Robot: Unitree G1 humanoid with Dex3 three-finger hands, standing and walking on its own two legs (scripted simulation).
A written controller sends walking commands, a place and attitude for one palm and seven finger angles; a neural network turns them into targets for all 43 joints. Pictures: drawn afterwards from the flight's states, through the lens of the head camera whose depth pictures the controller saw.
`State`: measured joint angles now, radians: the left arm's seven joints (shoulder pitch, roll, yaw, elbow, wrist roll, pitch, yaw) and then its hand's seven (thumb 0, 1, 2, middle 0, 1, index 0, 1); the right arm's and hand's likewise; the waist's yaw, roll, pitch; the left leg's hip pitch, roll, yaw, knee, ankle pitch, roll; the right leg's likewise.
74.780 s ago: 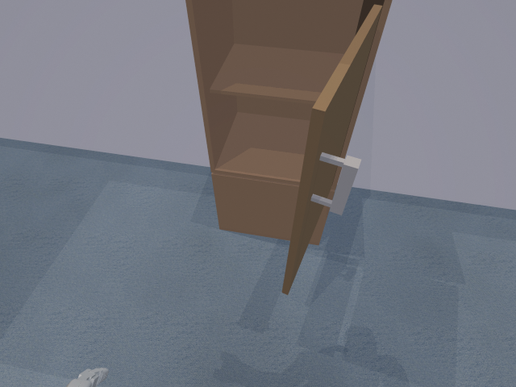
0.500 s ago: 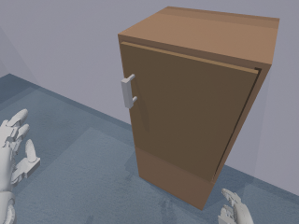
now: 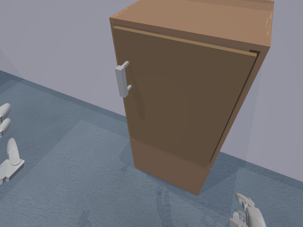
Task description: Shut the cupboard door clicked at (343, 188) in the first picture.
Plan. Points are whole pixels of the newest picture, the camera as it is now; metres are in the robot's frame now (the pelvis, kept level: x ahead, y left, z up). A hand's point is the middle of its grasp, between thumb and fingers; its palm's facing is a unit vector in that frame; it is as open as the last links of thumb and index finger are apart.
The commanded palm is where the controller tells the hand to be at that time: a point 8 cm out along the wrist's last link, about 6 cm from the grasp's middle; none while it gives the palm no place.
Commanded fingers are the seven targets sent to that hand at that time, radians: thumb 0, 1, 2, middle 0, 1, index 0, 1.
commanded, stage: step back with the hand held close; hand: left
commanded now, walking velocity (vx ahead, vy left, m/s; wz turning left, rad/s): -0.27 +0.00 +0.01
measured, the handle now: (125, 79) +0.59 +0.14 +0.07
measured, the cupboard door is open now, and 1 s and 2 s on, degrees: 0 0 0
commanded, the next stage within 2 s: stop stepping back and stand still in 1.12 s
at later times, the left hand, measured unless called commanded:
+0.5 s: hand (1, 192) +0.14 +0.26 +0.17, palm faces +0.48 -0.76 -0.45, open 7.5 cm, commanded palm +0.08 +0.30 +0.18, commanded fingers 0.00 0.90 0.90 -0.20 -0.30 -0.20 -0.30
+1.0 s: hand out of the picture +0.09 +0.30 +0.19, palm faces +0.53 -0.76 -0.38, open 7.4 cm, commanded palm +0.04 +0.31 +0.18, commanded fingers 0.00 0.90 0.90 -0.20 -0.30 -0.20 -0.30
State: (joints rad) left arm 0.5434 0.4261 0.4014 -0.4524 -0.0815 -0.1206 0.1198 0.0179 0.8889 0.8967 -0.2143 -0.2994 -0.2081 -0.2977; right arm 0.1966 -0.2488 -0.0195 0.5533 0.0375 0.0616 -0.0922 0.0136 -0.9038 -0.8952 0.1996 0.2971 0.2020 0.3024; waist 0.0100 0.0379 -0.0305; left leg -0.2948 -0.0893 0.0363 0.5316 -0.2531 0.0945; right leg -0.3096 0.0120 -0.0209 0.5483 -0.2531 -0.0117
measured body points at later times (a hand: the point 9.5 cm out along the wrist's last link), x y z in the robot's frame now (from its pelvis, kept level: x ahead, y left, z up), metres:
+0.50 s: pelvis -0.06 +0.00 -0.02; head -0.06 +0.01 +0.43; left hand +0.11 +0.30 +0.20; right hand +0.11 -0.26 -0.09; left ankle +0.02 +0.05 -0.73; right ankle +0.02 -0.11 -0.73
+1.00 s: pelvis -0.10 +0.01 +0.00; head -0.09 +0.06 +0.45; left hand +0.05 +0.34 +0.21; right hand +0.08 -0.21 -0.07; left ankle +0.02 +0.06 -0.73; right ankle -0.24 -0.16 -0.67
